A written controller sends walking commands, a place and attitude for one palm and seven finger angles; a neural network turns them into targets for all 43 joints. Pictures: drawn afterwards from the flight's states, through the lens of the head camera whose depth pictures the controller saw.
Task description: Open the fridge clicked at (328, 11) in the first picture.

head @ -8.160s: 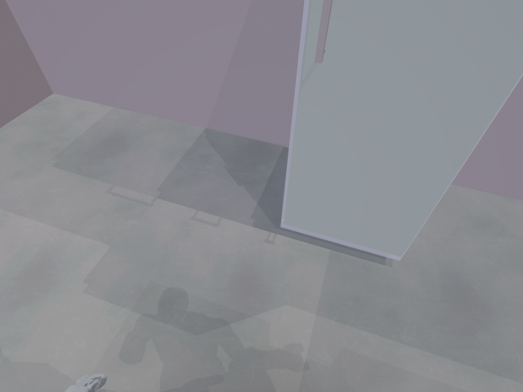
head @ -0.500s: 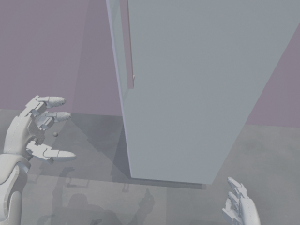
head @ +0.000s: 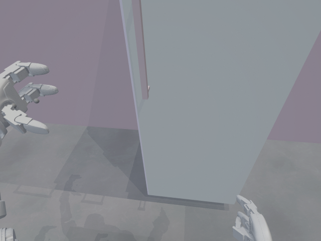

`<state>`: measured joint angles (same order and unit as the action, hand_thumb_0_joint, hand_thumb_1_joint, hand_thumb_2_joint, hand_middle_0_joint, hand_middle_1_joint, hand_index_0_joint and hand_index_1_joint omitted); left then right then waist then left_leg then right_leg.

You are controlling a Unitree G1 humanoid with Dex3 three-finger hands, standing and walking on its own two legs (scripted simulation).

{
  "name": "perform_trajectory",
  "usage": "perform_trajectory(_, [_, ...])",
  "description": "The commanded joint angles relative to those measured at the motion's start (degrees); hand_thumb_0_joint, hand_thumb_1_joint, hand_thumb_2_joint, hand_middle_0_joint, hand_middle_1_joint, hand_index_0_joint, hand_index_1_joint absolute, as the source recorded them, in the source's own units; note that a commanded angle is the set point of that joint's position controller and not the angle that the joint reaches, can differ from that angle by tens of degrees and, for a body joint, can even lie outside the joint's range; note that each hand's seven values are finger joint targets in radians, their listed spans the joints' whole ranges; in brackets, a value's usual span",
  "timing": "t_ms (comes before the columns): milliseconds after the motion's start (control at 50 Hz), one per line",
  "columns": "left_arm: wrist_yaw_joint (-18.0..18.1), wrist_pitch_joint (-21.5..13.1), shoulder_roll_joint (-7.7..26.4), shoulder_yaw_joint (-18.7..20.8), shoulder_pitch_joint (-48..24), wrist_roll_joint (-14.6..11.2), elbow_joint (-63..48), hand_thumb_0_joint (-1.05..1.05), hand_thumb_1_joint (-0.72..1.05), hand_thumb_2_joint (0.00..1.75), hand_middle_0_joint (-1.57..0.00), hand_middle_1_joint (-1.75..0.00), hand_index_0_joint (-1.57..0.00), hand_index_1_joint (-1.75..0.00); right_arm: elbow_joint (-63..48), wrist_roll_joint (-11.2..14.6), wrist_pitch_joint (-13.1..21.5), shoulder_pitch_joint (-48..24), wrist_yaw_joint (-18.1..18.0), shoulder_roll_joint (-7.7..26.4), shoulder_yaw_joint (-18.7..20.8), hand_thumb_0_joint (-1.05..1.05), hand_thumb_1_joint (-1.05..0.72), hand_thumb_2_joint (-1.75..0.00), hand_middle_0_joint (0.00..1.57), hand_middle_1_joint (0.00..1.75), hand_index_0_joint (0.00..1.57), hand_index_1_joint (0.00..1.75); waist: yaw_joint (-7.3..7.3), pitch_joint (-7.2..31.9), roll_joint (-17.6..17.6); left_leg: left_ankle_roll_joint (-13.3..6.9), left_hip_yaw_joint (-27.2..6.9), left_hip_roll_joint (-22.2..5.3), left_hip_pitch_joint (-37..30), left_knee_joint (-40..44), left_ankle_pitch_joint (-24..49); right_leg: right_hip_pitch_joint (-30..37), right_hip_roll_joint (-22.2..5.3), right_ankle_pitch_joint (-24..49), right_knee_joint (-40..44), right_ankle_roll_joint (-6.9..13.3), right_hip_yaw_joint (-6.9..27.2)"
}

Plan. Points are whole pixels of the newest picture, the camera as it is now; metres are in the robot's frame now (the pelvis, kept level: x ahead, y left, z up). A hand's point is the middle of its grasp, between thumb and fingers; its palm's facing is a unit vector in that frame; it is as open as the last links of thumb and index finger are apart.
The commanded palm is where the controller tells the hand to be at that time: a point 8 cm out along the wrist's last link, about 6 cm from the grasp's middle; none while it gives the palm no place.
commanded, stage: raise the hand to about handle height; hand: left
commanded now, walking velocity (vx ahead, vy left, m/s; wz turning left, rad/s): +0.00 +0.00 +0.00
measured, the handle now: (142, 47) +0.55 +0.13 +0.27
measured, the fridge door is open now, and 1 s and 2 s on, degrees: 0 0 0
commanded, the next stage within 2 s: move the hooked fingers beside the handle in 0.40 s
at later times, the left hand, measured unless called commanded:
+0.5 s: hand (58, 110) +0.29 +0.26 +0.23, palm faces +0.03 -0.99 -0.12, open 14.0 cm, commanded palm +0.25 +0.31 +0.24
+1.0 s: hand (71, 93) +0.34 +0.26 +0.24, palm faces +0.07 -1.00 -0.04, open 14.0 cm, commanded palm +0.31 +0.29 +0.24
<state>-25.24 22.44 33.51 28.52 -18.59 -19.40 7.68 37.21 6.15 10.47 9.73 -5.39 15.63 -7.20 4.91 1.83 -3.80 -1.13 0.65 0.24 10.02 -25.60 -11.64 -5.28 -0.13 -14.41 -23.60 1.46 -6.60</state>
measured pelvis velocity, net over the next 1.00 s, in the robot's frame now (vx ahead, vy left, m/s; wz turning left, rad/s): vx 0.01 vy -0.01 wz -0.01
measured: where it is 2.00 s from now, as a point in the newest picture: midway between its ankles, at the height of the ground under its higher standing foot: outside the picture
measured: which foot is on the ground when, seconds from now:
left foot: down 0.00-1.00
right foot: down 0.00-1.00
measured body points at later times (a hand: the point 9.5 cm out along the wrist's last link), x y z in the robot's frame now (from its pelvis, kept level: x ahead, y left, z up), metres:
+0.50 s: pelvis +0.01 +0.00 +0.00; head -0.02 -0.03 +0.45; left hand +0.28 +0.31 +0.24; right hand +0.22 -0.22 -0.07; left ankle +0.03 +0.11 -0.74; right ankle -0.01 -0.10 -0.74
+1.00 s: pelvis +0.01 -0.01 +0.00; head -0.02 -0.02 +0.45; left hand +0.33 +0.31 +0.24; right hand +0.21 -0.22 -0.07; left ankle +0.03 +0.11 -0.74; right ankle -0.01 -0.10 -0.74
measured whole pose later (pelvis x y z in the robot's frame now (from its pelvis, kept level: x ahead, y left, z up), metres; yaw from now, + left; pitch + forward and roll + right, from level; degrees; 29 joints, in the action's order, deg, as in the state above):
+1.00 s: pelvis +0.01 -0.01 +0.00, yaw -1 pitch -2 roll +0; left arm -20.2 22.0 29.0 24.1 -24.5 -16.4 12.6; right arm 36.4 6.0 8.6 9.2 -5.3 15.0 -6.2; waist 3.2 2.0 -2.7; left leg -0.8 1.3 -0.1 10.7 -25.5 -12.4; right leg -6.7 0.2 -15.4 -24.3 1.8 -5.8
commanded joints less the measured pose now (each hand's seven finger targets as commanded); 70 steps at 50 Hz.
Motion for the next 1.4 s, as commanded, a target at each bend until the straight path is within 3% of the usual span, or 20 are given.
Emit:
perform_trajectory(0, [-2.22,0.87,10.75,-0.24,-13.26,-0.18,-9.18,0.0,-0.5,0.3,-0.3,-1.2,-0.3,-1.2,-11.85,0.57,2.84,-10.83,0.29,7.09,3.95,0.0,-0.9,-0.9,0.2,0.3,0.2,0.3,-0.91,6.91,2.03,-0.82,-3.88,0.49,-5.15,2.25,4.29,-6.37,-0.64,6.14,3.68,-0.36,5.02])
perform_trajectory(80, [0.1,-6.2,17.07,7.62,-15.78,-1.51,-25.46,0.0,-0.5,0.3,-0.3,-1.2,-0.3,-1.2,-13.94,-0.48,3.5,-11.66,0.47,5.58,3.9,0.0,-0.9,-0.9,0.2,0.3,0.2,0.3,0.37,16.21,-1.22,-1.01,-3.31,0.92,-9.66,1.35,9.65,-0.93,-0.19,11.15,2.63,0.13,5.13])
perform_trajectory(140, [2.92,-9.8,19.42,12.53,-14.34,-2.25,-28.24,0.0,-0.5,0.3,-0.3,-1.2,-0.3,-1.2,-12.96,-1.23,4.08,-11.04,0.27,5.18,3.79,0.0,-0.9,-0.9,0.2,0.3,0.2,0.3,0.91,14.72,-3.38,-0.94,-2.93,0.77,-9.5,2.02,10.95,-0.23,0.3,12.27,3.06,0.26,4.3])
perform_trajectory(200, [4.26,-7.49,15.41,10.18,-12.7,-1.51,-19.0,0.0,-0.5,0.3,-0.3,-1.2,-0.3,-1.2,-10.77,-0.94,3.9,-10.09,-0.1,5.48,3.97,0.0,-0.9,-0.9,0.2,0.3,0.2,0.3,0.22,6.77,-6.35,-0.63,-2.55,0.49,-7.35,3.14,7.9,-4.3,0.3,9.68,4.1,0.35,3.73])
perform_trajectory(260, [3.54,-1.65,11.48,3.73,-13.95,-0.1,-10.9,0.0,-0.5,0.3,-0.3,-1.2,-0.3,-1.2,-9.74,-0.05,3.19,-9.71,-0.38,6.57,3.99,0.0,-0.9,-0.9,0.2,0.3,0.2,0.3,-0.92,1.23,-3.95,-0.62,-2.88,0.25,-4.65,3.82,4.53,-7.48,-0.03,6.21,4.94,-0.21,3.88])
perform_trajectory(340, [0.78,0.63,9.32,-1.55,-15.86,0.74,-13.67,0.0,-0.5,0.3,-0.3,-1.2,-0.3,-1.2,-11.32,0.51,3.01,-9.74,-0.44,6.86,4.23,0.0,-0.9,-0.9,0.2,0.3,0.2,0.3,-1.9,7.14,0.76,-1.21,-3.3,0.26,-7.12,2.57,6.07,-6.28,-0.19,8.29,3.81,-0.88,4.48])
perform_trajectory(440, [0.0,-6.15,16.64,7.86,-14.41,-1.83,-24.03,0.0,-0.5,0.3,-0.3,-1.2,-0.3,-1.2,-12.79,-0.6,3.29,-10.54,-0.03,5.69,3.93,0.0,-0.9,-0.9,0.2,0.3,0.2,0.3,-0.05,15.54,0.86,-1.28,-3.05,1.02,-10.19,1.3,11.86,-0.5,0.28,15.8,2.49,-0.54,4.61])
perform_trajectory(500, [1.11,-7.42,16.45,10.24,-13.28,-2.6,-19.03,0.0,-0.5,0.3,-0.3,-1.2,-0.3,-1.2,-11.47,-0.67,3.29,-10.18,0.11,5.55,3.97,0.0,-0.9,-0.9,0.2,0.3,0.2,0.3,0.15,11.85,1.19,-1.22,-2.74,0.91,-8.9,1.81,11.49,-2.02,0.67,15.66,2.77,-0.47,3.68])
perform_trajectory(540, [1.87,-5.64,14.12,7.89,-14.44,-2.13,-14.42,0.0,-0.5,0.3,-0.3,-1.2,-0.3,-1.2,-10.25,-0.52,3.09,-10.17,0.26,5.68,3.93,0.0,-0.9,-0.9,0.2,0.3,0.2,0.3,-0.29,6.64,-0.97,-1.03,-2.67,0.7,-7.23,2.04,9.8,-4.89,0.32,13.76,3.58,-0.41,3.96])
perform_trajectory(620, [2.28,-1.29,8.45,-0.43,-16.84,0.35,-11.97,0.0,-0.5,0.3,-0.3,-1.2,-0.3,-1.2,-10.71,0.1,2.78,-10.3,0.09,5.7,4.04,0.0,-0.9,-0.9,0.2,0.3,0.2,0.3,-1.2,4.88,-3.34,-0.81,-2.83,0.48,-7.02,2.36,8.5,-6.9,-0.11,11.54,3.57,-0.29,4.23])
perform_trajectory(680, [1.98,-1.41,8.64,-2.61,-22.29,1.39,-15.08,0.0,-0.5,0.3,-0.3,-1.2,-0.3,-1.2,-11.36,0.22,2.57,-9.97,-0.3,6.0,4.11,0.0,-0.9,-0.9,0.2,0.3,0.2,0.3,-2.24,9.21,-1.05,-1.18,-3.45,0.61,-8.85,2.14,8.93,-6.08,0.1,11.65,3.02,-0.42,3.88])
perform_trajectory(760, [2.32,-5.77,12.73,2.32,-23.33,0.29,-18.8,0.0,-0.5,0.3,-0.3,-1.2,-0.3,-1.2,-11.69,-0.56,2.75,-9.98,-0.41,5.51,4.08,0.0,-0.9,-0.9,0.2,0.3,0.2,0.3,-1.2,15.45,0.08,-1.34,-3.48,0.98,-11.2,1.51,12.0,-2.31,0.28,15.36,2.39,-0.21,4.33])
perform_trajectory(820, [3.6,-7.06,13.3,3.87,-23.71,-0.03,-14.15,0.0,-0.5,0.3,-0.3,-1.2,-0.3,-1.2,-10.49,-0.78,2.5,-9.62,-0.24,5.46,4.05,0.0,-0.9,-0.9,0.2,0.3,0.2,0.3,-0.63,12.94,0.69,-1.08,-3.18,0.87,-9.49,1.99,10.98,-2.77,0.45,14.29,2.94,-0.18,4.05])
perform_trajectory(900, [5.45,-3.66,11.03,0.93,-25.28,2.04,-4.54,0.0,-0.5,0.3,-0.3,-1.2,-0.3,-1.2,-9.49,-0.21,1.48,-9.32,-0.42,6.0,4.13,0.0,-0.9,-0.9,0.2,0.3,0.2,0.3,-1.43,7.72,-1.1,-0.87,-2.95,0.65,-6.19,3.07,7.73,-5.89,0.0,10.42,3.32,-0.09,3.71])
perform_trajectory(980, [5.67,-2.34,10.42,-2.01,-29.24,3.71,-4.48,0.0,-0.5,0.3,-0.3,-1.2,-0.3,-1.2,-10.54,0.05,0.72,-8.92,-0.23,6.11,4.34,0.0,-0.9,-0.9,0.2,0.3,0.2,0.3,-2.14,10.35,-1.64,-0.96,-2.88,0.53,-6.85,2.55,9.01,-4.99,-0.23,11.79,2.95,-0.03,4.09])
perform_trajectory(1060, [4.83,-6.17,10.95,-1.64,-32.31,2.74,-7.14,0.0,-0.5,0.3,-0.3,-1.2,-0.3,-1.2,-11.03,-0.24,0.9,-8.04,-0.34,6.01,4.58,0.0,-0.9,-0.9,0.2,0.3,0.2,0.3,-2.71,15.28,1.43,-1.5,-2.53,0.54,-9.32,1.53,11.5,-3.13,0.01,15.83,2.35,-0.34,4.76])
perform_trajectory(1100, [4.83,-7.95,10.5,-2.17,-36.03,2.67,-6.1,0.0,-0.5,0.3,-0.3,-1.2,-0.3,-1.2,-10.32,-0.27,0.98,-7.5,-0.61,6.1,4.58,0.0,-0.9,-0.9,0.2,0.3,0.2,0.3,-3.39,14.29,0.0,-1.34,-2.58,0.52,-9.74,1.76,11.15,-4.16,0.23,15.13,2.5,-0.16,4.44])
perform_trajectory(1160, [5.9,-8.64,11.06,-1.01,-35.15,3.0,-4.89,0.0,-0.5,0.3,-0.3,-1.2,-0.3,-1.2,-10.21,-0.54,1.32,-7.21,-0.46,6.06,4.7,0.0,-0.9,-0.9,0.2,0.3,0.2,0.3,-2.36,14.68,-1.97,-1.19,-2.65,0.54,-9.73,1.97,11.64,-3.77,0.05,15.2,2.32,0.2,4.53])
perform_trajectory(1240, [7.0,-6.28,10.84,-1.24,-32.63,3.96,1.63,0.0,-0.5,0.3,-0.3,-1.2,-0.3,-1.2,-9.4,-0.32,0.3,-6.15,-0.22,6.63,5.01,0.0,-0.9,-0.9,0.2,0.3,0.2,0.3,-2.34,11.62,0.58,-1.19,-2.18,0.2,-6.79,2.35,11.34,-4.38,-0.11,15.42,2.48,-0.03,4.31])
perform_trajectory(1380, [7.25,-8.08,10.67,-2.14,-37.68,4.29,-1.9,0.0,-0.5,0.3,-0.3,-1.2,-0.3,-1.2,-10.35,-0.47,-0.41,-5.01,0.17,6.57,5.57,0.0,-0.9,-0.9,0.2,0.3,0.2,0.3,-3.09,16.76,0.77,-1.42,-2.0,0.06,-9.61,1.29,15.83,-2.7,0.12,20.54,1.31,0.02,4.57])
